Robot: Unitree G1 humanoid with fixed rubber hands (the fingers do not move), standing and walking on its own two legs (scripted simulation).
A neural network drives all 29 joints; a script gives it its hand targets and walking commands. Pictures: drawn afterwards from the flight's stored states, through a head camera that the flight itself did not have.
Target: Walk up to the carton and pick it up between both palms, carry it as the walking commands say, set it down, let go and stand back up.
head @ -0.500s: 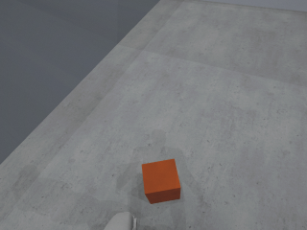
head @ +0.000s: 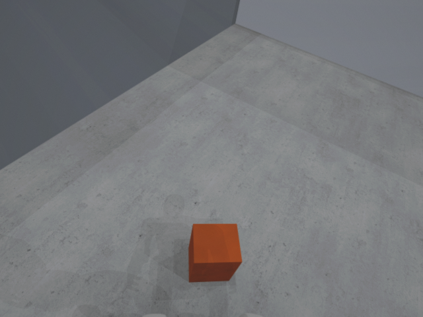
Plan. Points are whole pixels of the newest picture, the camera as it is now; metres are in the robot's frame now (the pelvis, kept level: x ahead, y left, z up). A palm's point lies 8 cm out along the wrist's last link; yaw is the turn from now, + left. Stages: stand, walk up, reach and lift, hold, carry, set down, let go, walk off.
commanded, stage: walk up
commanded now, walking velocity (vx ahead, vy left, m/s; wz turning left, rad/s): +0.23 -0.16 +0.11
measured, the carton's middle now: (212, 254) +0.46 -0.08 -0.64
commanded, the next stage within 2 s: stand in 1.94 s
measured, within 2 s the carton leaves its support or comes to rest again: neither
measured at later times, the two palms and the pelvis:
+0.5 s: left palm out of the picture -0.02 +0.18 -0.13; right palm out of the picture +0.02 -0.29 -0.14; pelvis +0.01 -0.06 +0.01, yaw +0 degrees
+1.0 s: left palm out of the picture +0.06 +0.19 -0.15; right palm out of the picture +0.10 -0.24 -0.13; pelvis +0.08 -0.02 +0.00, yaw +1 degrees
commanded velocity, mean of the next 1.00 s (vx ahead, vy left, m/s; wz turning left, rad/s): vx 0.18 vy -0.06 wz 0.01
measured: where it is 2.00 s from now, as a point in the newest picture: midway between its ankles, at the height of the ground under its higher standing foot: outside the picture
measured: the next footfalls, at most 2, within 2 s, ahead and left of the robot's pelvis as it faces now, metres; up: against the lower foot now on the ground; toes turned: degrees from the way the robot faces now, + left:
right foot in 0.36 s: +0.08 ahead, -0.15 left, +0.00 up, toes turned -5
left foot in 0.86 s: +0.13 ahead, +0.10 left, +0.00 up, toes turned -4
